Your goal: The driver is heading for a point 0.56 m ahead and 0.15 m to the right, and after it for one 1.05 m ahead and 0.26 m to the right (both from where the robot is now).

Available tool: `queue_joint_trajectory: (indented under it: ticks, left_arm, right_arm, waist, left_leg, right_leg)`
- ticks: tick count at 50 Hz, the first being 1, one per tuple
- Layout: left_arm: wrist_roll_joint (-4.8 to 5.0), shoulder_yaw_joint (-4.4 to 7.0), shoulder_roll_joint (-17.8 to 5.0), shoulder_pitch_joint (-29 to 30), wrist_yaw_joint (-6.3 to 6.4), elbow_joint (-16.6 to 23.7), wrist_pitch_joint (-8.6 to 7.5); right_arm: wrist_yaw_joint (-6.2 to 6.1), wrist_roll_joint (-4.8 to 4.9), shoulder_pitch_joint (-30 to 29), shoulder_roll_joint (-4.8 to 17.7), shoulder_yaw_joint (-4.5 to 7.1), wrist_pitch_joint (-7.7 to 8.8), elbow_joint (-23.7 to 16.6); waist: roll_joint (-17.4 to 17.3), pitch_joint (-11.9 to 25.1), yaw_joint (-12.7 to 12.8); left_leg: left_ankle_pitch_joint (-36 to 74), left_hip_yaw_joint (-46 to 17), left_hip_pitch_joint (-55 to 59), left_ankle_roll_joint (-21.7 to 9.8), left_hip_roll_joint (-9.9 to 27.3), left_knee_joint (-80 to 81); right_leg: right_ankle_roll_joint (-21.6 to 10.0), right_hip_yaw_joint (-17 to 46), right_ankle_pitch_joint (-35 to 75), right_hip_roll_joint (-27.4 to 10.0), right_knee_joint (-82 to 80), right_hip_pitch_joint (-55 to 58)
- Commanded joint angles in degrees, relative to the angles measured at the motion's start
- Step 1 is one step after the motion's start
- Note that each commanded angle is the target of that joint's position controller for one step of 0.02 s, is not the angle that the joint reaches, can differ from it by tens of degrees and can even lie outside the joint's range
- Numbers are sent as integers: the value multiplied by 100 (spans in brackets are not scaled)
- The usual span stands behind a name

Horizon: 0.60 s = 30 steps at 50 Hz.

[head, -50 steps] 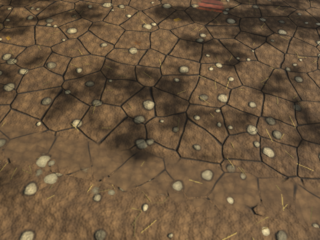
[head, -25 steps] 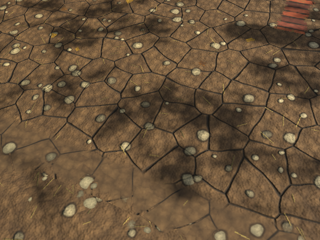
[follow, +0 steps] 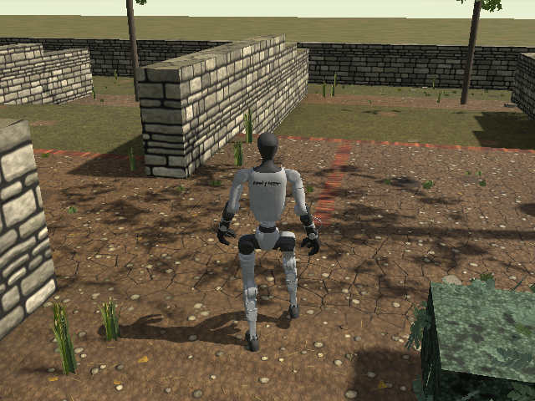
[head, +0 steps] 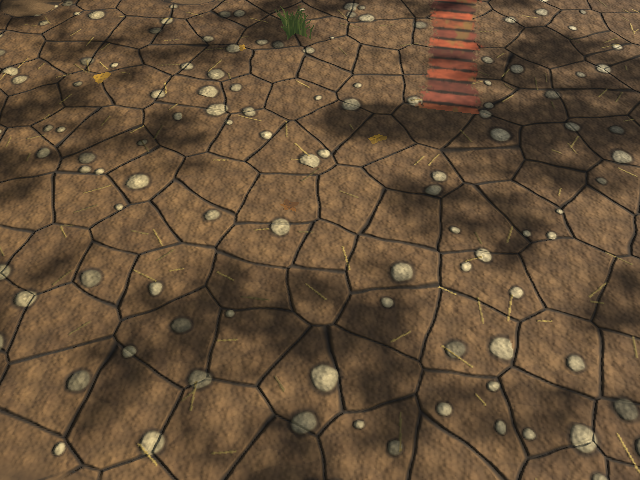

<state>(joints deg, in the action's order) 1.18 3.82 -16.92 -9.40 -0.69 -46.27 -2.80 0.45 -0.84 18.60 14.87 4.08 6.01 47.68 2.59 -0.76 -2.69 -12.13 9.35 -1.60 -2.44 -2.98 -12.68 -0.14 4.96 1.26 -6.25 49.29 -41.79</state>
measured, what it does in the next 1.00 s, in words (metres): walks ahead, turning right: right foot, then left foot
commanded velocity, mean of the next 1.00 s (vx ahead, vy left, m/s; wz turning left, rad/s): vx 0.39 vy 0.00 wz -0.43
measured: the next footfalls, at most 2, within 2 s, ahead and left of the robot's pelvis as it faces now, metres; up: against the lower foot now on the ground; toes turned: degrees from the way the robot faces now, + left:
right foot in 0.20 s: +0.29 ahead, -0.14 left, +0.00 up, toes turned -10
left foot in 0.68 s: +0.61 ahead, -0.02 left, +0.00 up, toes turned -25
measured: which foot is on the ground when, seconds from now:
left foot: down 0.00-0.22, up 0.24-0.66, down 0.68-1.00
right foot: up 0.00-0.18, down 0.20-0.70, up 0.72-1.00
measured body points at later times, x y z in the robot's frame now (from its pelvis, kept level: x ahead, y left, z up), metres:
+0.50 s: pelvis +0.28 -0.07 +0.00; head +0.32 -0.10 +0.45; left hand +0.44 +0.18 -0.10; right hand +0.41 -0.38 -0.09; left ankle +0.47 +0.08 -0.68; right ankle +0.25 -0.14 -0.74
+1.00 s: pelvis +0.49 -0.08 -0.01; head +0.51 -0.10 +0.44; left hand +0.74 +0.08 -0.11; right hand +0.48 -0.37 -0.13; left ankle +0.57 -0.01 -0.74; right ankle +0.46 -0.23 -0.73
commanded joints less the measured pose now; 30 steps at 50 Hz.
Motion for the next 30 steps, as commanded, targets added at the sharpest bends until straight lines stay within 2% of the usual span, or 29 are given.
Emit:
queue_joint_trajectory:
  ticks: [1, 5, 6, 7, 8, 9, 10, 11, 12, 13, 14, 15, 16, 17, 18, 20, 23, 25, 28, 30]
  left_arm:
    - [-22, -39, -95, 461, -111, 476, -63]
    - [-8, -57, -126, 1016, -256, 900, -58]
    - [-2, -42, -162, 1036, -292, 987, -55]
    - [4, -4, -235, 948, -316, 1043, -45]
    - [7, 60, -351, 716, -322, 1053, -26]
    - [22, 174, -549, 142, -311, 960, -12]
    - [35, 361, -872, -805, -245, 741, -4]
    - [25, 544, -1442, -1611, -105, 602, 62]
    - [38, 559, -1834, -1296, -112, 765, 5]
    - [-16, 415, -1311, -1505, -127, 815, -30]
    - [-35, 340, -1011, -1334, -116, 776, -74]
    - [-8, 288, -863, -961, -118, 825, -102]
    - [-18, 210, -611, -586, -111, 897, -99]
    - [-107, 198, -644, -407, -80, 1019, -105]
    - [-101, 209, -648, -314, -67, 1068, -115]
    - [-68, 236, -745, -368, -4, 1047, -135]
    - [-18, 283, -901, -593, 96, 969, -106]
    - [10, 289, -909, -742, 129, 925, -62]
    - [40, 296, -920, -1044, 140, 819, -13]
    - [44, 290, -869, -1114, 163, 789, 35]
  right_arm:
    - [-79, 49, -285, 868, 188, 73, -333]
    - [-115, 147, 44, 1008, 248, -118, -137]
    - [-129, 166, 31, 1056, 262, -171, -125]
    - [-152, 172, -36, 1137, 279, -217, -144]
    - [-182, 177, -82, 1233, 302, -264, -169]
    - [-211, 175, -133, 1296, 310, -319, -190]
    - [-243, 194, -211, 1272, 277, -345, -226]
    - [-251, 48, -65, 971, 152, -275, -370]
    - [-158, 5, 305, 281, -78, -60, -696]
    - [-46, 213, -304, 850, 24, 173, -747]
    - [3, 364, -704, 929, 35, 260, -893]
    - [-30, 263, -767, 846, 9, 288, -878]
    - [-86, 78, -890, 882, 58, 242, -816]
    - [-74, 61, -693, 903, 85, 171, -851]
    - [-73, 37, -585, 904, 95, 101, -849]
    - [-80, 5, -625, 753, 64, 1, -864]
    - [-81, -28, -1291, 547, -29, -27, -1060]
    - [-38, 8, -1699, 461, -77, 6, -1141]
    - [37, 110, -2114, 577, -53, 65, -1272]
    - [74, 100, -2136, 749, 18, 111, -1311]
  waist:
    - [-399, -378, -14]
    - [-412, -507, -181]
    - [-469, -462, -131]
    - [-580, -319, -24]
    - [-737, -68, 136]
    - [-812, 291, 471]
    - [-705, 785, 989]
    - [129, 1392, 1201]
    - [1291, 2038, 545]
    - [518, 2290, 1012]
    - [310, 1505, 991]
    - [-291, 932, 690]
    - [-474, 575, 496]
    - [-108, 517, 261]
    - [-111, 455, 176]
    - [-177, 343, 119]
    - [-75, 155, 333]
    - [96, 145, 523]
    - [228, 115, 698]
    - [301, 88, 644]
  left_leg:
    - [1558, -283, -381, -730, 1644, 684]
    - [2130, -114, 651, -641, 1938, 234]
    - [2653, -45, 805, -585, 1978, 13]
    - [3623, 54, 888, -513, 1974, -322]
    - [4705, 135, 943, -438, 1951, -812]
    - [5477, 230, 849, -348, 1863, -1659]
    - [5286, 386, 270, -145, 1631, -2916]
    - [2919, 394, -1324, 121, 1330, -4785]
    - [-2072, -511, -3741, 464, -47, -6759]
    - [-1996, -1610, -4385, 317, 209, -7071]
    - [-1554, -1535, -4697, 189, 466, -6827]
    - [-1125, -1490, -4465, 152, 739, -6205]
    - [-864, -1412, -4054, 152, 915, -5673]
    - [-735, -1465, -3672, 223, 970, -5555]
    - [-720, -1453, -3498, 320, 996, -5347]
    - [-478, -1311, -3376, 483, 966, -4799]
    - [673, -1200, -3307, 644, 773, -3471]
    - [1417, -1154, -2971, 647, 551, -2583]
    - [1675, -1230, -2724, 598, 355, -1948]
    - [1377, -1347, -2671, 480, 280, -1591]
  right_leg:
    - [-65, -249, 594, -6, -740, 260]
    - [-269, -529, -145, 89, -1251, -155]
    - [-350, -657, -449, 174, -1322, -61]
    - [-452, -846, -758, 346, -1356, 243]
    - [-566, -1051, -1077, 575, -1318, 706]
    - [-715, -1194, -1261, 838, -1367, 1490]
    - [-944, -1146, -887, 1055, -1776, 2922]
    - [-1352, 444, -595, 58, -1776, 4768]
    - [-2594, 4017, -1532, -1302, -2697, 6424]
    - [-2409, 4160, -1792, -1300, -3151, 6622]
    - [-2134, 3213, -1493, -1103, -3130, 6051]
    - [-1898, 2496, -897, -825, -3135, 5093]
    - [-1664, 1925, -356, -545, -3259, 4328]
    - [-1787, 1855, 123, -538, -3374, 3794]
    - [-1838, 1777, 381, -475, -3488, 3493]
    - [-1790, 1354, 647, -298, -3595, 3032]
    - [-1536, 928, 555, 29, -3588, 2710]
    - [-1342, 825, 101, 198, -3492, 2609]
    - [-1239, 1194, -423, 64, -3283, 2810]
    - [-1133, 1549, -380, -26, -2875, 3193]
